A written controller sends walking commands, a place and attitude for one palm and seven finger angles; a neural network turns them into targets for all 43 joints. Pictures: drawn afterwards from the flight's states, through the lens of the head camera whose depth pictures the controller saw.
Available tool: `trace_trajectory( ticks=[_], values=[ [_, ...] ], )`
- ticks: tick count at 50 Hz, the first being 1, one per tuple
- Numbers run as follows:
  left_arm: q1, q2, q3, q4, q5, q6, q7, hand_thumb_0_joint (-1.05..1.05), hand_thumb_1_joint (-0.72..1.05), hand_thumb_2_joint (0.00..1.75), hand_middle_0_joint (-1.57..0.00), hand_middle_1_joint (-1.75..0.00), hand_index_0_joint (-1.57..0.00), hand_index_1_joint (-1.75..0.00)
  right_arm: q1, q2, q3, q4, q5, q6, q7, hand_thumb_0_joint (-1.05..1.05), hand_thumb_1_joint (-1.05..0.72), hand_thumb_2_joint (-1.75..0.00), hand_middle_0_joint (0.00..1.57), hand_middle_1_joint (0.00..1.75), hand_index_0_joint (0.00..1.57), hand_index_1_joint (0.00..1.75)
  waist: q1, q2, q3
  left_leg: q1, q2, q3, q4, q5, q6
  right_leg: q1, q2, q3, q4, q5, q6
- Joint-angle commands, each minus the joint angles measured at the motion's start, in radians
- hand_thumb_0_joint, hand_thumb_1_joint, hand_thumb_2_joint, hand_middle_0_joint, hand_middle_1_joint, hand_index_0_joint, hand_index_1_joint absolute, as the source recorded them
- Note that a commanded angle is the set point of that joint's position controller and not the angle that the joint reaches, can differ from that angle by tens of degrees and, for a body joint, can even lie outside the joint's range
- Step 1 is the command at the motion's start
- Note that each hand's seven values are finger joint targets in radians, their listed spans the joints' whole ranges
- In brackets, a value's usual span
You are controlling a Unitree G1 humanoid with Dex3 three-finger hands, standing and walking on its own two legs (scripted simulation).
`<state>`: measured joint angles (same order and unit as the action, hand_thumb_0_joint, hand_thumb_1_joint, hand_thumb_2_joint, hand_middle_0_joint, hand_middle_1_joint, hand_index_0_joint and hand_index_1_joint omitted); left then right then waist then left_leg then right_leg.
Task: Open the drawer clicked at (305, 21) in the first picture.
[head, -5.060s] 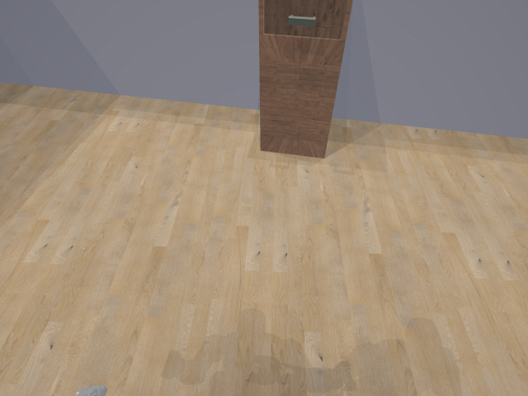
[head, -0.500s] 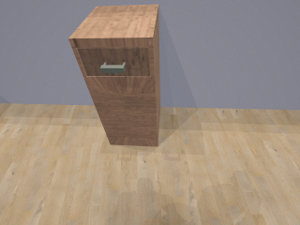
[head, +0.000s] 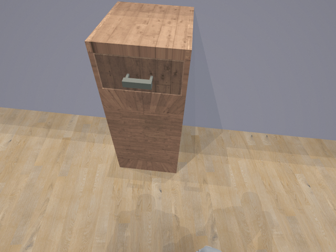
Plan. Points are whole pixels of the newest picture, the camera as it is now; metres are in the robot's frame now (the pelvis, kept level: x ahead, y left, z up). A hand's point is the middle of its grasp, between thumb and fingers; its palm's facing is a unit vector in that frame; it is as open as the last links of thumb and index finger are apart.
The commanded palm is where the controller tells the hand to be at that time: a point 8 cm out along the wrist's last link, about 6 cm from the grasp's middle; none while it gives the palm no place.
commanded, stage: take the last steps up to it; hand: left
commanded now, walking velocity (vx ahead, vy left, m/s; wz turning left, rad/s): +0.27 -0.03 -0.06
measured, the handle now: (138, 80) +0.72 +0.17 -0.01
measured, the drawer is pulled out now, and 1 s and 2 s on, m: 0.00 0.00 0.00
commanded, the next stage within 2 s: come to a stop and stand still in 0.30 s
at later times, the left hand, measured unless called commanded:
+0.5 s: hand (129, 227) +0.22 +0.13 -0.16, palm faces +0.00 -0.97 -0.23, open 7.2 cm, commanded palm none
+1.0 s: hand (131, 220) +0.24 +0.12 -0.16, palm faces -0.01 -0.94 -0.33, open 7.4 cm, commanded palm none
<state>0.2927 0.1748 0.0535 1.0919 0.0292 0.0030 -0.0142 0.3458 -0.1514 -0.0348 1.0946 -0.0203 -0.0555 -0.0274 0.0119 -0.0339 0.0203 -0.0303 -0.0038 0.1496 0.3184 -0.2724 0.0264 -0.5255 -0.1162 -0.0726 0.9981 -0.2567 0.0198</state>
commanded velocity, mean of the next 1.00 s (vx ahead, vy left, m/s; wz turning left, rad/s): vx -0.03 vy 0.02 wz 0.00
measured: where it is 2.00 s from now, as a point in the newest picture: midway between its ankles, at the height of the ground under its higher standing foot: outside the picture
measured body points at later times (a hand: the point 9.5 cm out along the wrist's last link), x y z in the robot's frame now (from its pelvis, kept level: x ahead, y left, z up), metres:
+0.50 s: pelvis +0.17 -0.06 +0.00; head +0.19 -0.07 +0.45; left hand +0.22 +0.18 -0.15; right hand +0.20 -0.29 -0.16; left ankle +0.21 +0.09 -0.70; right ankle +0.17 -0.13 -0.74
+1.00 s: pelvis +0.18 -0.09 -0.01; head +0.21 -0.13 +0.43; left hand +0.24 +0.17 -0.14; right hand +0.26 -0.33 -0.18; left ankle +0.22 +0.07 -0.72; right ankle +0.17 -0.17 -0.74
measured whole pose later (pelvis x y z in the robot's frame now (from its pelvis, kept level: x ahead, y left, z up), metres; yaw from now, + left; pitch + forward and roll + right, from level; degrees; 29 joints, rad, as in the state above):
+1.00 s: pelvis +0.18 -0.09 -0.01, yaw -3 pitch -1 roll +2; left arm 0.21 0.19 0.04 1.00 0.03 0.02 0.03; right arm 0.11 -0.22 -0.07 1.01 -0.02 0.07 -0.02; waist 0.01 0.06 0.09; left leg -0.39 0.03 0.01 0.78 -0.44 -0.03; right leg -0.25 -0.03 -0.05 0.62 -0.35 -0.04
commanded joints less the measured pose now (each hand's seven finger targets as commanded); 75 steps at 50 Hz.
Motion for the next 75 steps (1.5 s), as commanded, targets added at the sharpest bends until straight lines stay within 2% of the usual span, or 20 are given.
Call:
trace_trajectory(
  ticks=[1,5,8,9,10,11,14,17,26,32,37,44,46,47,50,61,67,69,72,75],
  values=[
    [-0.102,0.024,0.008,-0.097,-0.006,-0.016,-0.006,0.00,0.90,0.90,-0.20,-0.30,-0.20,-0.30,0.083,-0.114,-0.023,-0.011,-0.001,-0.021,-0.004,0.00,-0.90,-0.90,0.20,0.30,0.20,0.30,-0.023,0.144,0.140,-0.030,0.286,-0.146,-0.151,0.289,0.148,-0.098,-0.024,-0.002,-0.148,0.033,0.002],
    [-0.178,0.025,0.011,-0.134,-0.009,-0.023,-0.007,0.00,0.90,0.90,-0.20,-0.30,-0.20,-0.30,0.099,-0.129,-0.030,0.010,-0.011,-0.011,-0.002,0.00,-0.90,-0.90,0.20,0.30,0.20,0.30,-0.036,0.153,0.161,-0.058,0.295,-0.124,-0.092,0.335,0.126,0.016,0.016,-0.035,-0.301,0.026,-0.024],
    [-0.006,0.061,0.026,-0.089,-0.006,-0.036,-0.005,0.00,0.90,0.90,-0.20,-0.30,-0.20,-0.30,0.065,-0.144,-0.032,0.013,-0.007,-0.005,-0.001,0.00,-0.90,-0.90,0.20,0.30,0.20,0.30,0.055,0.072,0.066,-0.121,0.253,-0.074,0.121,0.413,0.088,0.313,0.081,-0.073,-0.423,0.074,-0.055],
    [0.137,0.113,0.037,-0.046,0.000,-0.050,0.000,0.00,0.90,0.90,-0.20,-0.30,-0.20,-0.30,0.067,-0.133,-0.030,0.012,0.001,-0.007,0.005,0.00,-0.90,-0.90,0.20,0.30,0.20,0.30,0.115,0.002,-0.017,-0.195,0.189,-0.025,0.337,0.373,0.051,0.508,0.045,-0.013,-0.477,0.095,-0.076],
    [0.241,0.220,0.063,-0.023,0.004,-0.063,0.013,0.00,0.90,0.90,-0.20,-0.30,-0.20,-0.30,0.135,-0.066,-0.022,-0.004,0.014,-0.014,0.014,0.00,-0.90,-0.90,0.20,0.30,0.20,0.30,0.123,-0.251,-0.151,-0.411,0.062,0.030,0.660,-0.009,0.005,0.726,-0.218,0.353,-0.577,0.174,-0.170],
    [0.263,0.275,0.067,-0.019,-0.020,-0.064,0.015,0.00,0.90,0.90,-0.20,-0.30,-0.20,-0.30,0.123,-0.083,-0.018,-0.027,0.019,-0.005,0.011,0.00,-0.90,-0.90,0.20,0.30,0.20,0.30,0.111,-0.285,-0.212,-0.474,0.016,-0.074,0.897,-0.331,0.002,0.705,-0.342,0.570,-0.709,0.187,-0.248],
    [-0.002,0.150,0.032,-0.088,-0.017,-0.059,0.034,0.00,0.90,0.90,-0.20,-0.30,-0.20,-0.30,0.001,-0.062,-0.023,-0.037,0.003,0.013,0.016,0.00,-0.90,-0.90,0.20,0.30,0.20,0.30,0.027,-0.002,-0.006,-0.509,0.133,-0.169,0.948,-0.118,-0.004,0.373,-0.257,0.338,-0.754,0.095,-0.221],
    [-0.060,0.091,0.012,-0.090,-0.008,-0.069,0.036,0.00,0.90,0.90,-0.20,-0.30,-0.20,-0.30,0.085,-0.024,-0.018,-0.009,-0.005,0.042,0.020,0.00,-0.90,-0.90,0.20,0.30,0.20,0.30,-0.045,-0.067,-0.007,-0.395,0.132,-0.127,0.784,-0.059,-0.031,0.243,-0.166,0.134,-0.781,0.213,-0.179],
    [-0.027,0.107,0.001,-0.050,-0.015,-0.039,0.047,0.00,0.90,0.90,-0.20,-0.30,-0.20,-0.30,-0.056,-0.035,0.009,-0.041,0.012,0.050,0.005,0.00,-0.90,-0.90,0.20,0.30,0.20,0.30,-0.013,-0.083,-0.041,-0.257,0.070,-0.096,0.271,0.045,-0.065,0.379,-0.108,0.061,-0.644,0.614,-0.162],
    [0.039,0.070,-0.008,-0.069,-0.022,0.013,0.061,0.00,0.90,0.90,-0.20,-0.30,-0.20,-0.30,-0.106,-0.181,-0.022,-0.076,0.009,0.063,-0.015,0.00,-0.90,-0.90,0.20,0.30,0.20,0.30,0.002,0.270,-0.001,-0.141,0.318,-0.277,0.063,0.796,0.099,0.258,0.066,-0.022,-0.368,-0.077,-0.014],
    [0.003,0.084,0.011,-0.101,-0.018,0.025,0.051,0.00,0.90,0.90,-0.20,-0.30,-0.20,-0.30,-0.163,-0.209,-0.050,-0.121,-0.003,0.079,-0.026,0.00,-0.90,-0.90,0.20,0.30,0.20,0.30,-0.019,0.203,-0.101,-0.001,0.349,-0.279,0.102,0.903,0.184,0.093,0.085,0.069,-0.040,-0.325,-0.007],
    [0.073,0.087,0.017,-0.107,-0.013,0.014,0.046,0.00,0.90,0.90,-0.20,-0.30,-0.20,-0.30,-0.220,-0.206,-0.067,-0.151,0.005,0.089,-0.005,0.00,-0.90,-0.90,0.20,0.30,0.20,0.30,0.021,0.127,-0.142,-0.130,0.240,-0.194,0.196,0.495,0.067,0.341,0.079,0.029,-0.541,0.059,0.001],
    [0.015,0.218,0.030,-0.129,0.003,0.000,0.052,0.00,0.90,0.90,-0.20,-0.30,-0.20,-0.30,-0.200,-0.099,-0.048,-0.176,0.015,0.091,0.015,0.00,-0.90,-0.90,0.20,0.30,0.20,0.30,0.000,-0.248,-0.064,-0.380,0.016,-0.065,0.403,-0.154,-0.053,0.386,-0.219,0.340,-0.671,0.441,-0.113],
    [0.034,0.217,0.028,-0.136,0.000,0.002,0.052,0.00,0.90,0.90,-0.20,-0.30,-0.20,-0.30,-0.252,-0.110,-0.048,-0.188,0.010,0.109,0.010,0.00,-0.90,-0.90,0.20,0.30,0.20,0.30,0.045,-0.212,-0.050,-0.339,0.019,-0.150,0.548,-0.301,-0.049,0.263,-0.287,0.370,-0.694,0.475,-0.190],
    [-0.082,0.172,0.015,-0.148,-0.003,-0.003,0.054,0.00,0.90,0.90,-0.20,-0.30,-0.20,-0.30,-0.202,-0.116,-0.047,-0.129,0.006,0.115,0.014,0.00,-0.90,-0.90,0.20,0.30,0.20,0.30,-0.014,-0.107,0.029,-0.398,0.030,-0.195,0.723,-0.186,-0.050,0.267,-0.187,0.273,-0.666,0.454,-0.196],
    [0.035,0.203,0.033,-0.112,-0.003,-0.014,0.055,0.00,0.90,0.90,-0.20,-0.30,-0.20,-0.30,-0.178,-0.132,-0.028,-0.127,0.006,0.092,0.019,0.00,-0.90,-0.90,0.20,0.30,0.20,0.30,0.059,-0.110,-0.049,-0.411,0.037,-0.169,0.485,-0.168,-0.075,0.521,-0.209,0.295,-0.679,0.429,-0.208],
    [-0.030,0.197,0.031,-0.087,-0.003,-0.004,0.047,0.00,0.90,0.90,-0.20,-0.30,-0.20,-0.30,-0.081,-0.099,-0.016,-0.093,0.010,0.077,0.016,0.00,-0.90,-0.90,0.20,0.30,0.20,0.30,0.014,-0.141,-0.046,-0.200,0.020,-0.120,0.215,-0.082,-0.048,0.372,-0.146,0.254,-0.719,0.131,-0.165],
    [-0.056,0.168,0.020,-0.078,-0.014,0.003,0.045,0.00,0.90,0.90,-0.20,-0.30,-0.20,-0.30,-0.020,-0.102,-0.008,-0.057,0.009,0.065,0.011,0.00,-0.90,-0.90,0.20,0.30,0.20,0.30,-0.017,-0.095,-0.028,-0.049,0.027,-0.113,0.049,0.036,-0.036,0.241,-0.081,0.208,-0.698,-0.034,-0.105],
    [-0.032,0.079,-0.002,-0.076,-0.015,0.007,0.035,0.00,0.90,0.90,-0.20,-0.30,-0.20,-0.30,-0.041,-0.186,-0.010,-0.069,-0.001,0.058,0.004,0.00,-0.90,-0.90,0.20,0.30,0.20,0.30,0.006,0.098,0.030,-0.202,0.225,-0.314,-0.073,-0.105,0.036,0.230,0.047,0.054,-0.572,-0.053,-0.029],
    [-0.023,0.071,-0.016,-0.030,-0.009,0.009,0.032,0.00,0.90,0.90,-0.20,-0.30,-0.20,-0.30,-0.114,-0.158,0.003,-0.056,0.006,0.051,-0.003,0.00,-0.90,-0.90,0.20,0.30,0.20,0.30,0.025,0.214,0.097,-0.327,0.186,-0.294,-0.166,-0.193,0.029,0.332,0.047,0.024,-0.543,0.037,-0.011]
  ],
)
